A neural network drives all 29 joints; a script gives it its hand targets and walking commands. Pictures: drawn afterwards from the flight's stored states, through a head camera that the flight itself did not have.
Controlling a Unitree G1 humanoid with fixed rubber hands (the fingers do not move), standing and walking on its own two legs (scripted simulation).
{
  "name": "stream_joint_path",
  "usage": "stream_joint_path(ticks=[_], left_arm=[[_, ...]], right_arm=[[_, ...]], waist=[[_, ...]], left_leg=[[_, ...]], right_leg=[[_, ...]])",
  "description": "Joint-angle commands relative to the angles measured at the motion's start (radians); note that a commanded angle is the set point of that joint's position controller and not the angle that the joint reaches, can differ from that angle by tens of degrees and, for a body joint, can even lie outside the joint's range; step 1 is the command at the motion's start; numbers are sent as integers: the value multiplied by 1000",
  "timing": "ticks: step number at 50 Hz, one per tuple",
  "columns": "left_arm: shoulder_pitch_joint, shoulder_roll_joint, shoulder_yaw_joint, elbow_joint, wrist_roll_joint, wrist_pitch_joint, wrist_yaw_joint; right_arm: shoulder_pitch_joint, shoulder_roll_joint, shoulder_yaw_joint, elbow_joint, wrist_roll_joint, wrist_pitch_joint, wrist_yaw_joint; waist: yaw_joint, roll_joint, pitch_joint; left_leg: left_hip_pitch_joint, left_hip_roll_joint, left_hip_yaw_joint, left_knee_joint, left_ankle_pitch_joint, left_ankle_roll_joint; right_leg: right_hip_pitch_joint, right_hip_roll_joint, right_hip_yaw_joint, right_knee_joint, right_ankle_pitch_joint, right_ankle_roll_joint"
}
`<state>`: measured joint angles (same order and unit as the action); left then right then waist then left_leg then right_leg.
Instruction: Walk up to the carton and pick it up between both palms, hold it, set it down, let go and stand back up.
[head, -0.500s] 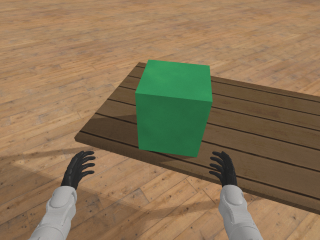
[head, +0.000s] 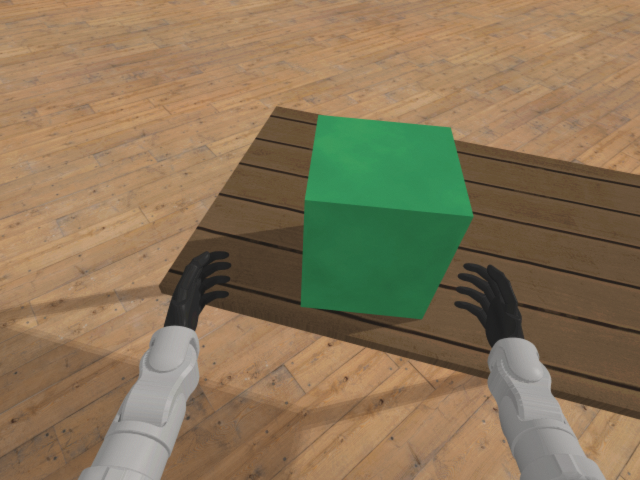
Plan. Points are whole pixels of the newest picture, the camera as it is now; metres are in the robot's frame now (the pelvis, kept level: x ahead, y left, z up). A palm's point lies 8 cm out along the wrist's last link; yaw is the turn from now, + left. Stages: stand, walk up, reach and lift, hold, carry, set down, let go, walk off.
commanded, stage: reach and lift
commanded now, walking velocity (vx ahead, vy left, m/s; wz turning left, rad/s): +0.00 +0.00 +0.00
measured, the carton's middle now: (372, 221) +0.50 -0.10 +0.02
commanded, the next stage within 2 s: none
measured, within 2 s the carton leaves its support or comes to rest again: neither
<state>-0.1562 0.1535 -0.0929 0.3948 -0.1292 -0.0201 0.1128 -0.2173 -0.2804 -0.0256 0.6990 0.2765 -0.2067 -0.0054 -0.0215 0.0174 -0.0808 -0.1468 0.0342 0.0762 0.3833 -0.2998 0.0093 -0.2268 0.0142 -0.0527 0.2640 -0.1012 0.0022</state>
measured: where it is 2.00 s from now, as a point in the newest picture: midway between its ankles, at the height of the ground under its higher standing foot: outside the picture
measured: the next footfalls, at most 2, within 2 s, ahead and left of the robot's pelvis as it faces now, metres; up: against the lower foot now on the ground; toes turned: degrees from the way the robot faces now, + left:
none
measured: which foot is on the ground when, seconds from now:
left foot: down 0.00-1.00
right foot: down 0.00-1.00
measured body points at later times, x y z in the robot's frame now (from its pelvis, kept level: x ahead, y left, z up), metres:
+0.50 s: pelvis -0.04 -0.03 +0.00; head -0.02 -0.04 +0.45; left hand +0.38 +0.14 +0.11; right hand +0.37 -0.28 +0.10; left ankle -0.07 +0.09 -0.75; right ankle +0.02 -0.13 -0.75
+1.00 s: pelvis -0.03 -0.04 -0.01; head +0.00 -0.05 +0.44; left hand +0.44 +0.15 +0.14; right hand +0.43 -0.26 +0.13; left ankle -0.07 +0.09 -0.75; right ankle +0.02 -0.13 -0.75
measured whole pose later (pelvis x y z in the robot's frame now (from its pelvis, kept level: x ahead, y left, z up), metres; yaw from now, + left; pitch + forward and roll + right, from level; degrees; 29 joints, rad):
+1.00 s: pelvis -0.03 -0.04 -0.01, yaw +5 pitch +17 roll +0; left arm -1.09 0.33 -0.11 1.34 -0.35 -0.04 0.04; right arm -1.06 -0.30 -0.01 1.24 0.26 0.05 -0.12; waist -0.10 0.05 -0.25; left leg -0.49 0.02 -0.01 0.40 -0.21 -0.02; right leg -0.57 -0.01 -0.13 0.36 -0.08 -0.05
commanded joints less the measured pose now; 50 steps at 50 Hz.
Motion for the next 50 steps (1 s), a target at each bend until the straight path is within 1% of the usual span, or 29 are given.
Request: stream_joint_path(ticks=[1,3,5,6,9,11,12,13,16,21,22,25,28,29,30,31,32,33,35,36,37,39,40,41,42,44,46,48,50], left_arm=[[-386,51,20,-349,-8,118,32],[-423,46,12,-379,-20,193,39],[-482,54,27,-374,-15,264,46],[-485,55,38,-359,-14,296,46],[-578,58,32,-354,-30,383,51],[-646,71,45,-291,-46,426,45],[-682,84,58,-263,-41,436,44],[-706,84,70,-217,-48,441,41],[-802,112,120,-93,-37,415,28],[-977,186,160,41,-54,256,-5],[-1016,211,164,70,-64,216,-11],[-1158,258,141,224,-109,113,-23],[-1238,283,99,378,-161,46,-38],[-1240,282,94,422,-164,29,-45],[-1257,299,94,474,-170,13,-53],[-1277,311,80,515,-174,1,-59],[-1280,314,75,564,-174,-6,-67],[-1292,324,67,618,-182,-13,-74],[-1298,324,67,704,-171,-12,-83],[-1311,339,73,724,-159,-15,-85],[-1337,357,87,743,-158,-22,-85],[-1396,358,69,728,-165,-48,-77],[-1412,366,67,741,-174,-59,-74],[-1441,365,55,737,-178,-67,-71],[-1462,371,45,762,-188,-75,-70],[-1493,368,42,737,-186,-85,-67],[-1498,362,26,743,-212,-83,-70],[-1539,367,-9,765,-238,-76,-66],[-1558,361,-48,810,-271,-52,-63]], right_arm=[[-387,-261,-63,-266,25,31,31],[-422,-290,-61,-275,37,75,32],[-482,-298,-60,-267,47,125,35],[-487,-302,-59,-256,49,151,35],[-578,-331,-74,-203,61,215,33],[-641,-326,-63,-170,61,257,26],[-679,-332,-82,-156,58,271,22],[-705,-332,-80,-124,53,284,16],[-784,-305,-105,-69,16,303,5],[-921,-219,-112,-53,-47,280,-20],[-950,-209,-110,-43,-59,273,-27],[-1076,-176,-90,-11,-78,263,-45],[-1166,-162,-69,23,-78,254,-64],[-1167,-157,-63,49,-81,247,-72],[-1183,-159,-60,71,-81,239,-82],[-1197,-156,-58,95,-79,236,-86],[-1208,-151,-47,136,-75,237,-92],[-1222,-150,-34,171,-68,240,-94],[-1211,-143,-12,274,-47,244,-101],[-1201,-141,-17,298,-49,242,-106],[-1240,-158,-22,300,-54,236,-111],[-1294,-171,-28,296,-41,214,-115],[-1320,-171,-22,298,-42,207,-117],[-1332,-177,-48,306,-43,201,-119],[-1366,-173,-32,298,-50,197,-117],[-1383,-177,-36,283,-61,197,-119],[-1392,-161,-3,328,-39,206,-117],[-1415,-171,16,373,-3,216,-108],[-1456,-195,35,407,30,229,-98]], waist=[[4,16,-326],[2,21,-332],[15,46,-346],[14,18,-329],[0,46,-318],[1,23,-302],[-4,30,-311],[-3,8,-319],[-8,-29,-327],[-19,-100,-464],[-25,-113,-513],[-24,-99,-552],[-39,-97,-619],[-43,-81,-610],[-45,-89,-649],[-47,-66,-665],[-52,-45,-657],[-52,-53,-647],[-54,-48,-623],[-55,-31,-616],[-59,-62,-626],[-62,-47,-662],[-66,-58,-687],[-74,-38,-730],[-77,-60,-730],[-101,-47,-775],[-103,-61,-775],[-106,-19,-795],[-117,-14,-779]], left_leg=[[104,29,-113,-5,930,-120],[114,37,-117,-6,985,-120],[115,33,-114,-13,958,-117],[114,31,-120,-22,911,-114],[115,31,-121,-27,824,-124],[94,26,-111,-34,727,-104],[77,27,-109,-49,676,-100],[58,20,-110,-56,610,-89],[-61,13,-103,-87,415,-55],[-251,-24,-65,-124,174,29],[-270,-29,-64,-118,167,41],[-376,-32,-52,-110,92,76],[-433,-31,-52,-92,115,94],[-450,-24,-59,-85,111,95],[-454,-21,-63,-80,126,99],[-472,-17,-70,-82,148,97],[-487,-9,-73,-85,136,90],[-503,-7,-77,-83,136,92],[-526,-18,-75,-84,148,82],[-533,-14,-74,-91,150,80],[-543,-15,-78,-81,147,81],[-526,-10,-93,-79,181,69],[-522,-13,-86,-66,188,68],[-535,-16,-88,-69,193,63],[-542,-17,-89,-59,180,63],[-537,-25,-86,-56,204,62],[-526,-28,-83,-57,204,58],[-521,-29,-81,-52,224,52],[-517,-28,-88,-37,231,33]], right_leg=[[237,72,93,21,355,-26],[233,72,100,9,341,-28],[234,66,107,-9,335,-25],[250,64,102,-18,329,-29],[218,63,96,-20,297,-36],[221,53,92,-28,276,-31],[222,46,88,-32,267,-28],[232,47,88,-19,265,-31],[273,23,78,-4,263,-20],[386,-10,75,60,270,17],[394,-12,72,74,291,23],[370,-33,68,98,204,32],[377,-41,71,127,245,35],[376,-48,79,133,243,34],[401,-55,86,141,266,42],[413,-62,93,151,300,41],[418,-76,111,149,277,46],[432,-80,111,154,293,52],[439,-65,97,164,332,38],[434,-67,101,160,337,40],[433,-68,105,168,344,41],[395,-51,84,178,371,23],[395,-56,87,179,395,26],[396,-49,75,183,396,21],[394,-50,79,192,396,20],[407,-50,72,201,440,27],[390,-47,69,206,459,26],[359,-42,60,218,479,31],[321,-37,59,217,465,25]])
